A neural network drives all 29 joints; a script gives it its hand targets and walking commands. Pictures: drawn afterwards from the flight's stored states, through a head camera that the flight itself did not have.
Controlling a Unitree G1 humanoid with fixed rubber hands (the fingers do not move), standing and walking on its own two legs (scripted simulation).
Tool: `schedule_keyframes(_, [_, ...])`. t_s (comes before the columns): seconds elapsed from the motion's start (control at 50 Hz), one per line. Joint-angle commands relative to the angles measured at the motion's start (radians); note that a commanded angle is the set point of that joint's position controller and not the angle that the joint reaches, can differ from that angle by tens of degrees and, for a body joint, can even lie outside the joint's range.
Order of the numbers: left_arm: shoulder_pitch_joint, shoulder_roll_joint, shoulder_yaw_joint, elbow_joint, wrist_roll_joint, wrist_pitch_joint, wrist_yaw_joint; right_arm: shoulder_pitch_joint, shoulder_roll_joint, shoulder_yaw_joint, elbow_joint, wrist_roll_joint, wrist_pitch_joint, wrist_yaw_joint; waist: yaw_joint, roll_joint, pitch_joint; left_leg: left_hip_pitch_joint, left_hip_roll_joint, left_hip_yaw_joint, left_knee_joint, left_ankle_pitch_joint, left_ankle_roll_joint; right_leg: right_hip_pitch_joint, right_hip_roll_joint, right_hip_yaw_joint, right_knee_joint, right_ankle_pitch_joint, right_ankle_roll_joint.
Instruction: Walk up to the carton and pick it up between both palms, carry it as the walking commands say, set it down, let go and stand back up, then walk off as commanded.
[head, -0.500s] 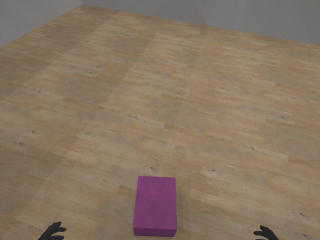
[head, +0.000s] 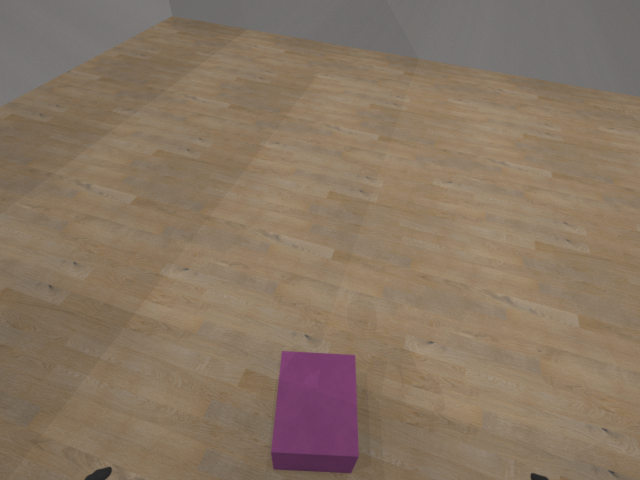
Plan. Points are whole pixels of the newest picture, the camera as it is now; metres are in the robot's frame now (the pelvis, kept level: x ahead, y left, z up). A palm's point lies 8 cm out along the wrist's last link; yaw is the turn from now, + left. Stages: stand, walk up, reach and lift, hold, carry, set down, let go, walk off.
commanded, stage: stand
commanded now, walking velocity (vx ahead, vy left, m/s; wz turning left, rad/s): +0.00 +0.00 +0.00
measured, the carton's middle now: (315, 410) +0.45 -0.01 -0.69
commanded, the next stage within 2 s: walk off in 0.68 s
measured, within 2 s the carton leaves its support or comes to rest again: neither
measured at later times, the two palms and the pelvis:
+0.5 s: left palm out of the picture +0.07 +0.31 -0.11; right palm out of the picture +0.09 -0.31 -0.09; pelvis -0.01 +0.00 +0.00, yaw +0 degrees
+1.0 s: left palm out of the picture +0.05 +0.31 -0.12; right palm out of the picture +0.08 -0.30 -0.11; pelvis -0.01 +0.00 +0.00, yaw +3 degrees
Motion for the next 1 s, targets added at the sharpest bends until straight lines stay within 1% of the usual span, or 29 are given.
schedule_keyframes(0.0, [-0.029,0.155,0.029,-0.039,-0.001,-0.011,0.003,-0.041,-0.173,-0.031,-0.04,0.002,-0.011,-0.004,0.0,0.022,-0.015,0.053,0.163,-0.16,-0.051,0.192,-0.025,-0.075,-0.121,0.096,-0.052,0.139,-0.005])
schedule_keyframes(0.26, [-0.032,0.164,0.025,-0.008,-0.005,-0.012,0.001,-0.047,-0.184,-0.028,-0.011,0.006,-0.012,-0.002,0.001,0.023,-0.012,0.057,0.166,-0.167,-0.065,0.189,-0.024,-0.072,-0.125,0.094,-0.063,0.124,-0.007])
schedule_keyframes(0.84, [-0.042,0.179,0.019,0.032,-0.01,-0.014,0.0,-0.065,-0.2,-0.026,0.028,0.013,-0.012,0.001,0.001,0.023,-0.015,0.074,0.17,-0.171,-0.077,0.219,-0.022,-0.059,-0.134,0.089,-0.076,0.136,-0.013])
schedule_keyframes(0.86, [-0.031,0.165,0.015,0.042,-0.011,-0.009,0.004,-0.048,-0.182,-0.02,0.033,0.02,-0.002,-0.001,0.006,0.031,-0.01,0.07,0.166,-0.176,-0.077,0.242,-0.009,-0.053,-0.138,0.073,-0.062,0.149,-0.015])
schedule_keyframes(0.88, [0.008,0.076,-0.011,0.063,-0.017,0.008,0.005,-0.02,-0.089,0.008,0.042,0.032,0.02,0.006,0.003,0.029,-0.027,0.062,0.156,-0.177,-0.067,0.256,-0.009,-0.045,-0.133,0.048,-0.051,0.141,0.001])
schedule_keyframes(0.9, [0.02,0.109,-0.002,0.06,-0.012,0.018,0.012,-0.019,-0.121,-0.003,0.034,0.028,0.034,0.009,0.005,0.039,-0.001,0.041,0.164,-0.19,-0.038,0.287,-0.011,-0.065,-0.133,0.028,-0.006,0.13,0.017])
schedule_keyframes(0.92, [0.025,0.14,0.009,0.056,-0.011,0.024,0.02,-0.022,-0.155,-0.014,0.024,0.025,0.043,0.012,0.005,0.056,-0.006,0.019,0.18,-0.218,-0.02,0.308,-0.005,-0.076,-0.127,0.008,0.039,0.1,0.027])
schedule_keyframes(0.94, [0.032,0.155,0.017,0.051,-0.012,0.027,0.027,-0.025,-0.179,-0.021,0.015,0.021,0.049,0.016,0.006,0.076,-0.009,-0.005,0.197,-0.252,-0.013,0.312,0.008,-0.089,-0.118,-0.012,0.08,0.058,0.033])
schedule_keyframes(0.98, [0.047,0.153,0.024,0.036,-0.011,0.031,0.042,-0.01,-0.208,-0.034,0.0,0.013,0.056,0.021,0.001,0.115,-0.011,-0.034,0.24,-0.345,-0.016,0.294,0.053,-0.135,-0.095,-0.047,0.17,-0.044,0.041])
